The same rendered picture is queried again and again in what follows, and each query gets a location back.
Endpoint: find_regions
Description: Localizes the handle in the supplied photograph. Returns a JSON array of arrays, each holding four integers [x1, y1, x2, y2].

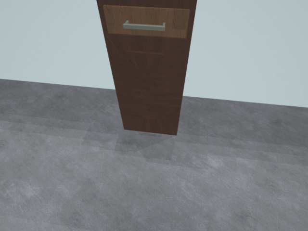
[[123, 20, 166, 31], [127, 50, 164, 58]]

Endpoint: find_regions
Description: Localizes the cabinet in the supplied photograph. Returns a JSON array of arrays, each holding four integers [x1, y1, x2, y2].
[[96, 0, 197, 135]]

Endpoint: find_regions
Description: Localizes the drawer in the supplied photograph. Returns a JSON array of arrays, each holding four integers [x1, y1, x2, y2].
[[103, 5, 190, 38]]

